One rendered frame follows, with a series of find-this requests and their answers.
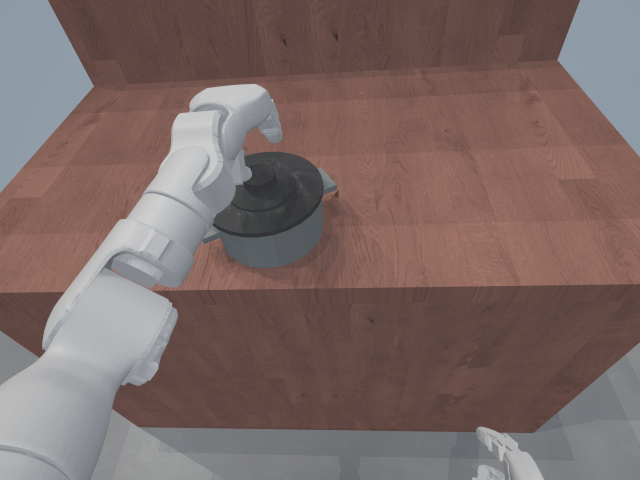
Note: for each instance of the pot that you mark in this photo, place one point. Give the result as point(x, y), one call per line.
point(280, 249)

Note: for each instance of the robot left hand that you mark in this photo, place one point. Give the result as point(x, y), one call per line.
point(255, 107)

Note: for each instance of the left robot upper arm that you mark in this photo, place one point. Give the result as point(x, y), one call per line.
point(54, 415)

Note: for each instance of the knob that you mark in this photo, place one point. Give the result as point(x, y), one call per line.
point(263, 178)

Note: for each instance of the robot left forearm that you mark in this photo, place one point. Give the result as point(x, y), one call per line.
point(157, 241)

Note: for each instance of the table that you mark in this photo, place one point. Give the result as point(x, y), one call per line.
point(479, 264)

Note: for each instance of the robot right hand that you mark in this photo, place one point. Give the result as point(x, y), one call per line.
point(518, 465)

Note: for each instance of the lid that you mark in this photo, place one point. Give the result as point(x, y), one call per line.
point(294, 198)

